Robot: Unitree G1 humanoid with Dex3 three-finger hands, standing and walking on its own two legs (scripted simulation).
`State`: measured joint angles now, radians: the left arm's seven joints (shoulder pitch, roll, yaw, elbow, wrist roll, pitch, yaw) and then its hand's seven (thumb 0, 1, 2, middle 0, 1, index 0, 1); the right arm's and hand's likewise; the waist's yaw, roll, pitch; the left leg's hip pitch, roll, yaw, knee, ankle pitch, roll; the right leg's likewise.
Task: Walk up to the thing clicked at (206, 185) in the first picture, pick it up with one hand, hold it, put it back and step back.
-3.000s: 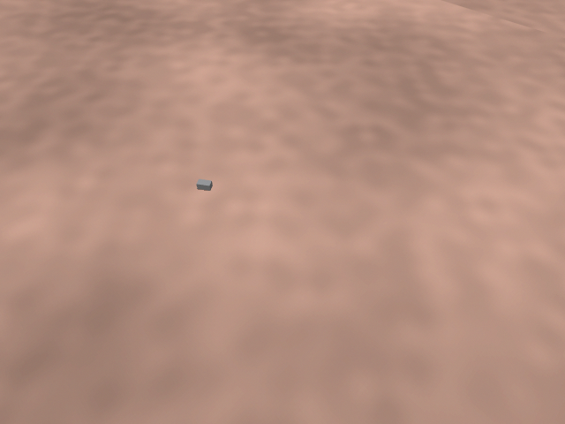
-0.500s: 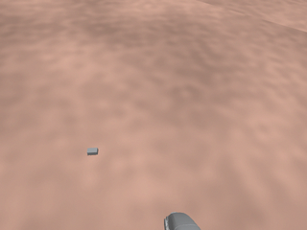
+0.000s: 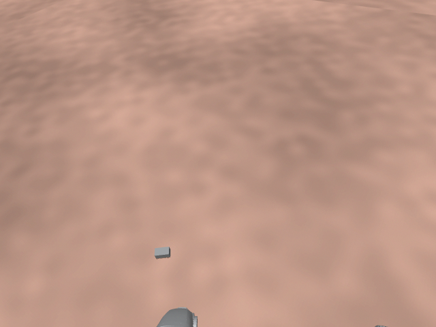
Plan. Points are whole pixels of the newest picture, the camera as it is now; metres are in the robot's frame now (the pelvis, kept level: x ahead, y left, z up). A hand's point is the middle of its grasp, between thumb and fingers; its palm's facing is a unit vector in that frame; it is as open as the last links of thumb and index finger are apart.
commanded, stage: walk up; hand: left
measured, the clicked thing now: (162, 252) +0.56 +0.32 -0.75
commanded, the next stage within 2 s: stand in 1.76 s
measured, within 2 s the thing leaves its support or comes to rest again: neither
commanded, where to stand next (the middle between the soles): +0.19 +0.08 m, yaw +0 degrees
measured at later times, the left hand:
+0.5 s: hand (50, 326) +0.17 +0.38 -0.16, palm faces -0.05 -0.93 -0.37, open 7.4 cm
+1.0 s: hand (80, 286) +0.24 +0.33 -0.14, palm faces -0.07 -0.95 -0.32, open 7.4 cm
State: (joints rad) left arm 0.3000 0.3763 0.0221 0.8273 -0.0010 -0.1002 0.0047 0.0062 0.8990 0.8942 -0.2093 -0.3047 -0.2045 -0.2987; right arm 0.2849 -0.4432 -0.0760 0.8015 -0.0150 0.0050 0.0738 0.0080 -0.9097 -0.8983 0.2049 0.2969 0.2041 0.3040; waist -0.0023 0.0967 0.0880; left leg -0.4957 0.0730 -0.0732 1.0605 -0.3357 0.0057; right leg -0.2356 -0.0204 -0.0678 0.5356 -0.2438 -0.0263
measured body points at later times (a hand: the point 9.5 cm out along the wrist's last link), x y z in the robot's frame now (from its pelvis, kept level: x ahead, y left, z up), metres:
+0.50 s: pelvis +0.11 +0.11 +0.00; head +0.15 +0.13 +0.44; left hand +0.17 +0.43 -0.13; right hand +0.18 -0.20 -0.10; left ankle +0.14 +0.21 -0.73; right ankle +0.16 -0.05 -0.69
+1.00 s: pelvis +0.12 +0.09 +0.00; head +0.13 +0.10 +0.45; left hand +0.24 +0.38 -0.12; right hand +0.19 -0.22 -0.12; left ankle +0.14 +0.21 -0.73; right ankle +0.16 -0.02 -0.73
